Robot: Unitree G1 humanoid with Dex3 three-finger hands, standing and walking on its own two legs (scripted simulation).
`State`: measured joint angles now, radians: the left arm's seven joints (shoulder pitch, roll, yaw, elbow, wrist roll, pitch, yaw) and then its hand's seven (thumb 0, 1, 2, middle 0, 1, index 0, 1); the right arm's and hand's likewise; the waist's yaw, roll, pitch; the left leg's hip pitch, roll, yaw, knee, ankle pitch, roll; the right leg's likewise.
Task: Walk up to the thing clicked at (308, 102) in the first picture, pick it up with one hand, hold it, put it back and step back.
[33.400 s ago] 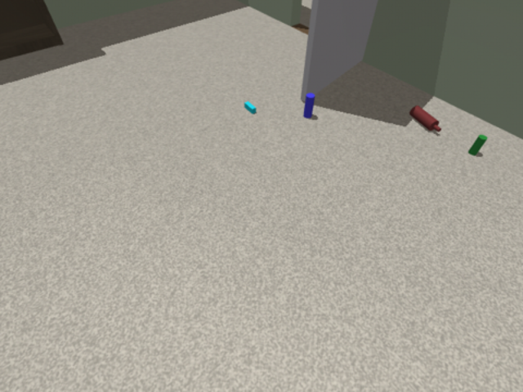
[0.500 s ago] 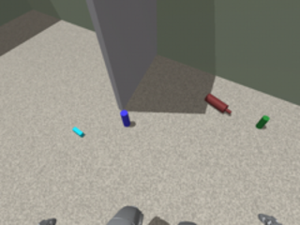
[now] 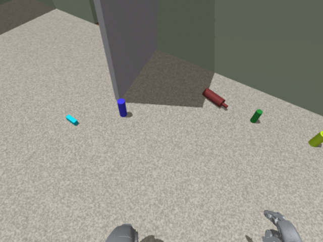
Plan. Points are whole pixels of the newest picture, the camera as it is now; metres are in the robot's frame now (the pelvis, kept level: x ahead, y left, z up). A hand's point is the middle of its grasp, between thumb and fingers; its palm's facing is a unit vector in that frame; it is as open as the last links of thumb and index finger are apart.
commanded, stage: step back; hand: left
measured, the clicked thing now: (122, 108) +1.02 +0.31 -0.67
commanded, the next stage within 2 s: stand in 0.98 s
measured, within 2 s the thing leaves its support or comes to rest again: neither
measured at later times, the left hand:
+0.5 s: hand out of the picture +0.01 +0.30 -0.13, palm faces +0.09 -0.92 -0.39, open 7.4 cm
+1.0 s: hand out of the picture +0.10 +0.27 -0.13, palm faces +0.13 -0.92 -0.38, open 7.4 cm
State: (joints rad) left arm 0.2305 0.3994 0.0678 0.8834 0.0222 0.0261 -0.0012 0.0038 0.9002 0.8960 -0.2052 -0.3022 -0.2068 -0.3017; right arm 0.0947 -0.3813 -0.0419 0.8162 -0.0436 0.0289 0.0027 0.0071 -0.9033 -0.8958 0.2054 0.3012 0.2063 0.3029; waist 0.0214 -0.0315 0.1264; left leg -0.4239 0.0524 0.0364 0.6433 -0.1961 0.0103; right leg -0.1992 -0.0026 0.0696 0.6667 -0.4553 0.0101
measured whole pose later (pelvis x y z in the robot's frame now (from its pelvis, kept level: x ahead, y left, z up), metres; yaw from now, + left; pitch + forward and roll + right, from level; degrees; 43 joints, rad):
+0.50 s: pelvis -0.02 +0.01 +0.02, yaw +6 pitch -2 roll +0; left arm 0.23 0.40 0.06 0.95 0.02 0.01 -0.01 0.01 0.90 0.90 -0.20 -0.30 -0.21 -0.30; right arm 0.27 -0.36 -0.07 0.96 -0.03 -0.03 0.03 0.01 -0.91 -0.90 0.20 0.30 0.20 0.30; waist -0.01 -0.02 0.08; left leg -0.20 -0.03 -0.02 0.54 -0.30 0.03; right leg -0.38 -0.03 0.02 0.97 -0.50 -0.04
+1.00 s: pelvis +0.01 +0.00 +0.01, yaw +8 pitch -1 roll +1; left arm 0.07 0.34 0.05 0.97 0.03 -0.02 0.00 0.00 0.90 0.90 -0.21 -0.30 -0.21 -0.30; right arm 0.18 -0.37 -0.03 1.04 -0.02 0.00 -0.01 0.01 -0.91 -0.90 0.20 0.30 0.20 0.30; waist 0.00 0.02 0.11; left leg -0.24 0.00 -0.03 0.63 -0.38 -0.01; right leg -0.39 -0.06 -0.07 0.66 -0.24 -0.02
